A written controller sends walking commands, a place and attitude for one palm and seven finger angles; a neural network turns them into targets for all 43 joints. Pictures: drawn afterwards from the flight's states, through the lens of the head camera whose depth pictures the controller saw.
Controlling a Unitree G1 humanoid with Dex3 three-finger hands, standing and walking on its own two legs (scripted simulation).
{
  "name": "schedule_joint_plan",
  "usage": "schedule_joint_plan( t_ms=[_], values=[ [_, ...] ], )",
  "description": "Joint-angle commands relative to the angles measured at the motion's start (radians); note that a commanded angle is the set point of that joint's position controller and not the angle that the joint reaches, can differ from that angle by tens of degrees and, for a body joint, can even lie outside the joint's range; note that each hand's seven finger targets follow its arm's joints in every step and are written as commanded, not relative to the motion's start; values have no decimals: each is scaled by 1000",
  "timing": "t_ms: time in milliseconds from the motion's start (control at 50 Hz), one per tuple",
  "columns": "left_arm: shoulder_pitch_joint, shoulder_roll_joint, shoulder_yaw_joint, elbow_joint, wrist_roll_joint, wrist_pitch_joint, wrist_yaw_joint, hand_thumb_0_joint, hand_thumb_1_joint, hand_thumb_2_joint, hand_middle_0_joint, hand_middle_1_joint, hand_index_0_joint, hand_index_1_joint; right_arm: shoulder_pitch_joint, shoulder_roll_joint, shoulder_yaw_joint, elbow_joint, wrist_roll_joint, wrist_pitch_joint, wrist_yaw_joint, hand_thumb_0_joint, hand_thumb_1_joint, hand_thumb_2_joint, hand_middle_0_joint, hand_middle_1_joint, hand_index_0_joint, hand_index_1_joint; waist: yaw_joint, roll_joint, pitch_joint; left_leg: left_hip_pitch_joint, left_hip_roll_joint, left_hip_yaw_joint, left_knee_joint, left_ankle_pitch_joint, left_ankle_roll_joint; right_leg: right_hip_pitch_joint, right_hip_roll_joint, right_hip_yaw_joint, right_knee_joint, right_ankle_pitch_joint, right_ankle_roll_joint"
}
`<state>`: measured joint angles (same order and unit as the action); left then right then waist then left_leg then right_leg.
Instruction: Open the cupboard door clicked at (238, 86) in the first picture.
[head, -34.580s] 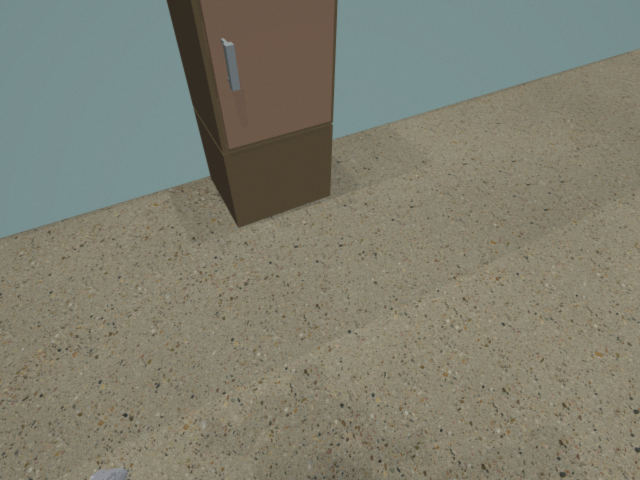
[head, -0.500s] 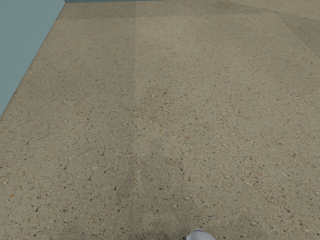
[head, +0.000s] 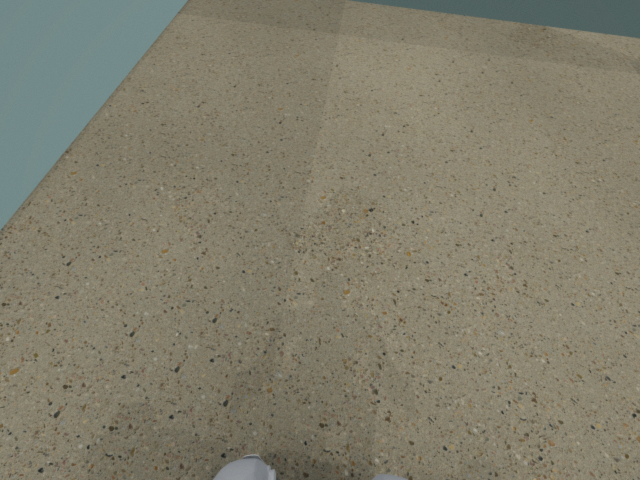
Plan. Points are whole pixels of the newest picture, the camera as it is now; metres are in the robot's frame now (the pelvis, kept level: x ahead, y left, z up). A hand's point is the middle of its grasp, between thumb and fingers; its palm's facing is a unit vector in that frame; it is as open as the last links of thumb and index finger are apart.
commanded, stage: turn to face it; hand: left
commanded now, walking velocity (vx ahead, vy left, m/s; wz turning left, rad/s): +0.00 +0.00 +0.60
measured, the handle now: out of the picture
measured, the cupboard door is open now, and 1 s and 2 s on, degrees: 40 40 40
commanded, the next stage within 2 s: none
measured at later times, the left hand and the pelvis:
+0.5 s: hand out of the picture +0.05 +0.14 -0.13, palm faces +0.30 -0.91 -0.27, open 7.4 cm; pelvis +0.05 -0.07 +0.02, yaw +19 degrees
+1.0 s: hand out of the picture +0.05 +0.15 -0.13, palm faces +0.57 -0.76 -0.32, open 7.4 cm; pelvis +0.09 -0.10 +0.01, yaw +37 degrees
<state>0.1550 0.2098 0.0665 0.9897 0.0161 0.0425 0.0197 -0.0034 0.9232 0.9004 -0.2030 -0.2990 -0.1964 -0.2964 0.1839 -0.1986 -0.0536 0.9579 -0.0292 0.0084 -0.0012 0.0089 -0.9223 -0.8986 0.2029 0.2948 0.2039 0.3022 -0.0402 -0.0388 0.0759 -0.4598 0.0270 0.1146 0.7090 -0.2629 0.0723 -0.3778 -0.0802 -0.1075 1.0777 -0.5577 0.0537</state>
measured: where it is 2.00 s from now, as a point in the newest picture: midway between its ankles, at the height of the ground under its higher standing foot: outside the picture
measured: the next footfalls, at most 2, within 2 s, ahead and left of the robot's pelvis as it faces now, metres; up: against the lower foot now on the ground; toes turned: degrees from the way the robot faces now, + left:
right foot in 0.30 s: +0.07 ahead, -0.18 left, +0.00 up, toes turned +9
left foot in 0.62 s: +0.05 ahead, +0.06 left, +0.00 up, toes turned +30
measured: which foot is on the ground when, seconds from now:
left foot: down 0.00-0.28, up 0.30-0.60, down 0.62-0.96, up 0.98-1.00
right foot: up 0.00-0.28, down 0.30-0.62, up 0.64-0.94, down 0.96-1.00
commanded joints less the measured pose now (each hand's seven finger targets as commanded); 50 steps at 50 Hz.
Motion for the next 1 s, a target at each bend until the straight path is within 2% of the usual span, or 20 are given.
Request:
schedule_joint_plan(
  t_ms=[0, 160, 220, 240, 260, 280, 300, 360, 480, 540, 560, 580, 600, 620, 660, 700, 880, 900, 940, 980],
  values=[
    [-16, 81, 23, -110, 6, -29, -10, 0, 900, 900, -200, -300, -200, -300, 55, -202, -40, -69, -1, -12, -21, 0, -900, -900, 200, 300, 200, 300, 21, 167, -144, 200, 263, -412, -402, 146, 88, -187, -20, 116, 131, 133, 18],
    [-13, 78, 13, -155, -1, -20, -8, 0, 900, 900, -200, -300, -200, -300, 20, -241, -69, -100, -2, 10, -5, 0, -900, -900, 200, 300, 200, 300, 11, 185, -166, 187, 199, -407, -368, 125, 81, -17, 55, 70, -265, 107, 15],
    [87, 100, 21, -141, -3, -28, -5, 0, 900, 900, -200, -300, -200, -300, -47, -236, -75, -127, 4, 24, -1, 0, -900, -900, 200, 300, 200, 300, 58, 187, -167, 71, 141, -406, -310, 69, 39, 186, 82, 44, -523, 233, 3],
    [139, 144, 32, -136, 1, -34, 2, 0, 900, 900, -200, -300, -200, -300, -68, -204, -72, -143, 12, 28, 3, 0, -900, -900, 200, 300, 200, 300, 85, 102, -164, -33, 81, -365, -227, -22, -6, 300, 11, 107, -686, 237, -20],
    [160, 236, 50, -141, 18, -42, 10, 0, 900, 900, -200, -300, -200, -300, -76, -136, -64, -169, 19, 31, 9, 0, -900, -900, 200, 300, 200, 300, 99, -173, -127, -233, -61, -206, 7, -221, -93, 362, -251, 411, -848, 111, -119],
    [107, 271, 43, -166, 18, -40, 11, 0, 900, 900, -200, -300, -200, -300, -110, -141, -63, -186, 10, 26, 16, 0, -900, -900, 200, 300, 200, 300, 100, -249, -81, -225, -76, -137, 281, -328, -110, 223, -428, 505, -889, 204, -209],
    [55, 229, 39, -178, 12, -44, 17, 0, 900, 900, -200, -300, -200, -300, -104, -151, -68, -177, 7, 34, 15, 0, -900, -900, 200, 300, 200, 300, 60, -164, -84, -189, -43, -171, 429, -297, -105, 168, -399, 445, -845, 335, -224],
    [7, 158, 15, -181, 9, -55, 15, 0, 900, 900, -200, -300, -200, -300, -77, -126, -51, -135, 12, 43, 26, 0, -900, -900, 200, 300, 200, 300, 21, -201, -69, -165, 1, -120, 466, -191, -136, 235, -242, 145, -698, 785, -171],
    [145, 224, 34, -135, 12, -58, 13, 0, 900, 900, -200, -300, -200, -300, -175, -86, -19, -155, 20, 32, 36, 0, -900, -900, 200, 300, 200, 300, 94, -185, -124, -28, -42, 8, 52, -187, -128, 418, -251, 51, -581, 1101, -142],
    [125, 244, 42, -134, 3, -59, 8, 0, 900, 900, -200, -300, -200, -300, -104, -117, -25, -140, 17, 25, 29, 0, -900, -900, 200, 300, 200, 300, 47, -183, -161, 132, -69, 41, -143, -58, -105, 383, -245, -10, -462, 1147, -101],
    [106, 242, 43, -141, -3, -59, 6, 0, 900, 900, -200, -300, -200, -300, -40, -149, -34, -124, 12, 20, 27, 0, -900, -900, 200, 300, 200, 300, 7, -144, -193, 274, -52, 29, -243, 67, -86, 301, -240, -35, -356, 1086, -69],
    [91, 212, 37, -164, -9, -56, -1, 0, 900, 900, -200, -300, -200, -300, 36, -231, -55, -110, 4, 14, 23, 0, -900, -900, 200, 300, 200, 300, -40, 46, -257, 510, 105, -138, -250, 374, -15, 73, -183, -80, -172, 781, -14],
    [32, 134, 10, -212, -13, -54, -6, 0, 900, 900, -200, -300, -200, -300, 117, -330, -83, -101, 4, 14, 19, 0, -900, -900, 200, 300, 200, 300, -84, 337, -273, 644, 395, -507, -249, 877, 157, -214, -41, -55, 70, -62, 40],
    [-25, 152, 11, -241, -4, -34, 4, 0, 900, 900, -200, -300, -200, -300, 160, -343, -82, -78, 11, 21, 10, 0, -900, -900, 200, 300, 200, 300, -84, 175, -248, 571, 430, -469, -243, 880, 205, -244, -45, 71, 128, -104, 30],
    [-50, 137, 14, -205, -5, -23, 10, 0, 900, 900, -200, -300, -200, -300, 66, -288, -70, -99, 7, 14, -13, 0, -900, -900, 200, 300, 200, 300, -45, 265, -175, 426, 324, -417, -278, 705, 155, -238, -51, 123, 132, -15, 40],
    [-5, 133, 20, -175, -1, -12, -5, 0, 900, 900, -200, -300, -200, -300, -27, -255, -57, -123, 5, 11, -13, 0, -900, -900, 200, 300, 200, 300, 15, 210, -136, 325, 232, -332, -311, 506, 97, -178, -32, 114, 85, 92, 39],
    [81, 118, 21, -172, -4, -24, -11, 0, 900, 900, -200, -300, -200, -300, -101, -258, -70, -148, 4, 27, -2, 0, -900, -900, 200, 300, 200, 300, 69, 191, -110, 85, 150, -388, -273, 169, 50, 163, 74, 40, -444, 227, 20],
    [133, 145, 29, -165, -1, -35, -8, 0, 900, 900, -200, -300, -200, -300, -120, -238, -69, -155, 11, 28, 1, 0, -900, -900, 200, 300, 200, 300, 98, 131, -123, 28, 102, -358, -202, 119, 11, 265, 55, 56, -586, 309, 14],
    [159, 293, 49, -177, 18, -49, 8, 0, 900, 900, -200, -300, -200, -300, -106, -130, -54, -190, 21, 24, 11, 0, -900, -900, 200, 300, 200, 300, 116, -310, -130, -180, -108, -133, 285, -379, -111, 329, -410, 521, -833, 396, -168],
    [77, 218, 32, -192, 6, -53, 18, 0, 900, 900, -200, -300, -200, -300, -96, -148, -61, -160, 11, 38, 11, 0, -900, -900, 200, 300, 200, 300, 59, -236, -110, -177, -26, -194, 555, -299, -110, 236, -351, 422, -774, 520, -207]
  ],
)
